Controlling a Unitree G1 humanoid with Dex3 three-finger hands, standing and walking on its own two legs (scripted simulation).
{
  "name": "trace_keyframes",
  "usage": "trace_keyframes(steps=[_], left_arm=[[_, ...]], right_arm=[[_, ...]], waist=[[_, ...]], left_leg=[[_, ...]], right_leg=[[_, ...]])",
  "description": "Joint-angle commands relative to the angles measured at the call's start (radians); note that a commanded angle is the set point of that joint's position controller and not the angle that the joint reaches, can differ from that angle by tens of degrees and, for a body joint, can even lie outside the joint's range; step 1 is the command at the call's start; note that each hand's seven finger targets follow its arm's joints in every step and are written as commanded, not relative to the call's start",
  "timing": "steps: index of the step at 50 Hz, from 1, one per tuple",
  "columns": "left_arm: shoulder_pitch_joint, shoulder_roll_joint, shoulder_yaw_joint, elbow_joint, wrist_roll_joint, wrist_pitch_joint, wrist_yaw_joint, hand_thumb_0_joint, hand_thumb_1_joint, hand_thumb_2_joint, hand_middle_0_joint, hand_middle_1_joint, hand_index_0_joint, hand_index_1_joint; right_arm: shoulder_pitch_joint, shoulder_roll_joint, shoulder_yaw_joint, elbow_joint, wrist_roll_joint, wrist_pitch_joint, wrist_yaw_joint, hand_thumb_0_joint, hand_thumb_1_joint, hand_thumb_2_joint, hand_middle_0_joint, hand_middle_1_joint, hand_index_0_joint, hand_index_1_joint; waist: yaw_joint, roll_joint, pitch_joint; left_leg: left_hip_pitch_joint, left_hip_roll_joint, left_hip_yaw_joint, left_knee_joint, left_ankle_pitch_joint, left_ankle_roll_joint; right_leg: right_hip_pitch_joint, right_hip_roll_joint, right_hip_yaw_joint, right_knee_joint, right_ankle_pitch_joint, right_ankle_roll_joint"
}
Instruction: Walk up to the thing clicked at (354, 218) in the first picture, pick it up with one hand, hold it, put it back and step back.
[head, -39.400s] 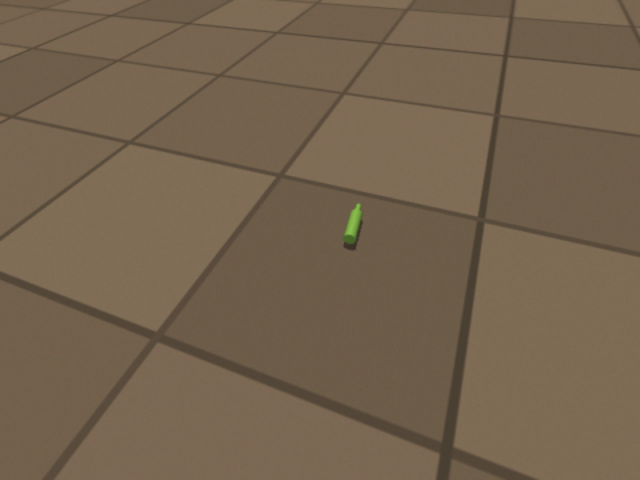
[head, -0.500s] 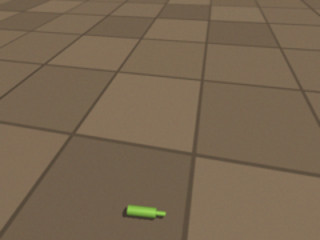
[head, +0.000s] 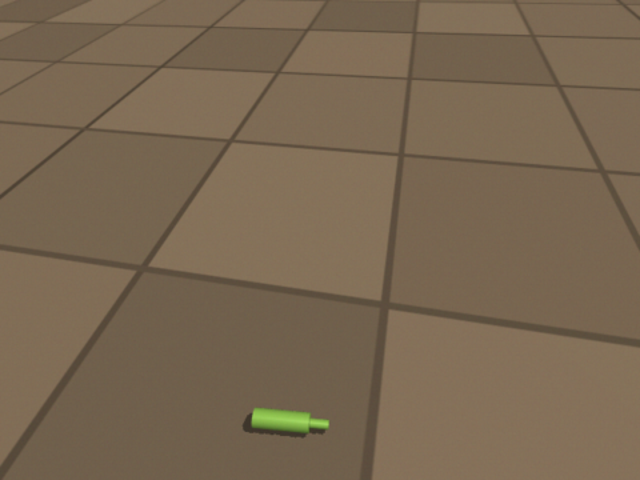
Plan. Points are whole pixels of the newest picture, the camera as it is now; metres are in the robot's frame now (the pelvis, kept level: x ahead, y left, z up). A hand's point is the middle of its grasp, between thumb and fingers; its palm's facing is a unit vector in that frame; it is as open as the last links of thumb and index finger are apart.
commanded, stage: stand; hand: left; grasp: from above
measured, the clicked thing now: (291, 421) +0.46 +0.17 -0.75
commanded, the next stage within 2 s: step back in 1.28 s
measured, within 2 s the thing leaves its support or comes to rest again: neither
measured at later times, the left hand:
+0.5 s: hand out of the picture +0.09 +0.23 -0.15, palm faces +0.03 -0.94 -0.34, open 7.4 cm
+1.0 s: hand out of the picture +0.08 +0.23 -0.16, palm faces +0.01 -0.94 -0.34, open 7.4 cm
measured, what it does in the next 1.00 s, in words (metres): stands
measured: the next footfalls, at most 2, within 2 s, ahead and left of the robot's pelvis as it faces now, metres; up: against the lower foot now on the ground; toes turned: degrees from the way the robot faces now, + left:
none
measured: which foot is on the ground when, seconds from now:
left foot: down 0.00-1.00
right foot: down 0.00-1.00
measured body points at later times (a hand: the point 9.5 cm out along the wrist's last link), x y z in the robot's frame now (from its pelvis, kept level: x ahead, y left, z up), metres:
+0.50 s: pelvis +0.02 -0.01 +0.00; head +0.02 -0.02 +0.45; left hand +0.09 +0.28 -0.13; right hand +0.09 -0.31 -0.14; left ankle +0.02 +0.11 -0.75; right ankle +0.00 -0.13 -0.75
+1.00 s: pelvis +0.01 -0.02 +0.00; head +0.02 -0.03 +0.45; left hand +0.08 +0.27 -0.13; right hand +0.08 -0.31 -0.14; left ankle +0.02 +0.11 -0.75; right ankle +0.00 -0.13 -0.75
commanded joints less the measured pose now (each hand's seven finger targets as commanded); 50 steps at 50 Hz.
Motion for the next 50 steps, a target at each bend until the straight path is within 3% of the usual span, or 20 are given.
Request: trace_keyframes(steps=[1, 11, 15, 21, 26, 33, 39, 41, 44, 50], left_arm=[[-0.033, 0.2, 0.032, -0.056, 0.004, -0.02, 0.011, 0.0, 0.9, 0.9, -0.2, -0.3, -0.2, -0.301], [-0.06, 0.21, 0.037, -0.053, -0.001, -0.021, 0.008, 0.0, 0.9, 0.9, -0.2, -0.3, -0.2, -0.301], [-0.071, 0.209, 0.038, -0.062, -0.004, -0.023, 0.006, 0.0, 0.9, 0.9, -0.2, -0.3, -0.2, -0.301], [-0.078, 0.214, 0.038, -0.067, -0.004, -0.024, 0.008, 0.0, 0.9, 0.9, -0.2, -0.3, -0.2, -0.301], [-0.083, 0.22, 0.036, -0.065, -0.003, -0.022, 0.004, 0.0, 0.9, 0.9, -0.2, -0.3, -0.2, -0.301], [-0.083, 0.226, 0.032, -0.073, -0.003, -0.029, 0.003, 0.0, 0.9, 0.9, -0.2, -0.3, -0.2, -0.301], [-0.095, 0.229, 0.028, -0.077, -0.006, -0.028, 0.0, 0.0, 0.9, 0.9, -0.2, -0.3, -0.2, -0.3], [-0.085, 0.234, 0.028, -0.077, -0.003, -0.03, 0.0, 0.0, 0.9, 0.9, -0.2, -0.3, -0.2, -0.3], [-0.088, 0.242, 0.029, -0.078, -0.003, -0.031, 0.0, 0.0, 0.9, 0.9, -0.2, -0.3, -0.2, -0.3], [-0.077, 0.238, 0.026, -0.074, -0.003, -0.027, -0.005, 0.0, 0.9, 0.9, -0.2, -0.3, -0.2, -0.3]], right_arm=[[-0.051, -0.195, -0.031, -0.057, 0.006, -0.025, -0.009, 0.0, -0.9, -0.9, 0.2, 0.3, 0.2, 0.3], [-0.048, -0.195, -0.022, -0.047, 0.006, -0.027, -0.012, 0.0, -0.9, -0.9, 0.2, 0.3, 0.2, 0.3], [-0.055, -0.202, -0.021, -0.049, 0.007, -0.032, -0.015, 0.0, -0.9, -0.9, 0.2, 0.3, 0.2, 0.3], [-0.06, -0.205, -0.02, -0.053, 0.007, -0.029, -0.014, 0.0, -0.9, -0.9, 0.2, 0.3, 0.2, 0.3], [-0.071, -0.209, -0.018, -0.05, 0.008, -0.025, -0.012, 0.0, -0.9, -0.9, 0.2, 0.3, 0.2, 0.3], [-0.075, -0.213, -0.022, -0.053, 0.009, -0.03, -0.008, 0.0, -0.9, -0.9, 0.2, 0.3, 0.2, 0.3], [-0.069, -0.22, -0.019, -0.051, 0.011, -0.029, -0.006, 0.0, -0.9, -0.9, 0.2, 0.3, 0.2, 0.3], [-0.077, -0.214, -0.02, -0.053, 0.01, -0.029, -0.004, 0.0, -0.9, -0.9, 0.2, 0.3, 0.2, 0.3], [-0.063, -0.215, -0.018, -0.053, 0.009, -0.028, -0.004, 0.0, -0.9, -0.9, 0.2, 0.3, 0.2, 0.3], [-0.06, -0.222, -0.017, -0.048, 0.011, -0.028, -0.003, 0.0, -0.9, -0.9, 0.2, 0.3, 0.2, 0.3]], waist=[[-0.002, -0.018, -0.041], [-0.006, -0.018, -0.061], [-0.007, -0.007, -0.097], [-0.006, -0.022, -0.107], [-0.003, -0.027, -0.048], [-0.005, -0.019, -0.091], [-0.01, -0.001, -0.075], [-0.005, -0.004, -0.082], [-0.011, -0.021, -0.076], [-0.009, -0.007, -0.053]], left_leg=[[-0.021, 0.119, -0.102, -0.073, 0.066, 0.023], [-0.009, 0.125, -0.092, -0.072, 0.125, 0.016], [0.036, 0.134, -0.079, -0.052, 0.236, 0.014], [0.028, 0.134, -0.072, -0.043, 0.257, 0.015], [-0.001, 0.131, -0.082, -0.074, 0.136, 0.008], [0.02, 0.138, -0.075, -0.06, 0.211, 0.007], [0.003, 0.138, -0.075, -0.076, 0.137, 0.006], [0.011, 0.138, -0.078, -0.074, 0.169, 0.007], [0.01, 0.139, -0.076, -0.077, 0.14, 0.009], [0.001, 0.137, -0.083, -0.09, 0.079, 0.005]], right_leg=[[-0.016, -0.095, 0.083, -0.086, 0.031, -0.028], [0.004, -0.094, 0.079, -0.08, 0.098, -0.028], [0.019, -0.098, 0.079, -0.063, 0.197, -0.031], [0.047, -0.102, 0.074, -0.062, 0.266, -0.026], [0.002, -0.095, 0.08, -0.099, 0.113, -0.028], [0.03, -0.097, 0.075, -0.084, 0.202, -0.03], [0.019, -0.097, 0.089, -0.098, 0.127, -0.036], [0.018, -0.096, 0.079, -0.092, 0.157, -0.036], [0.012, -0.097, 0.087, -0.099, 0.131, -0.036], [-0.024, -0.089, 0.088, -0.109, 0.041, -0.038]])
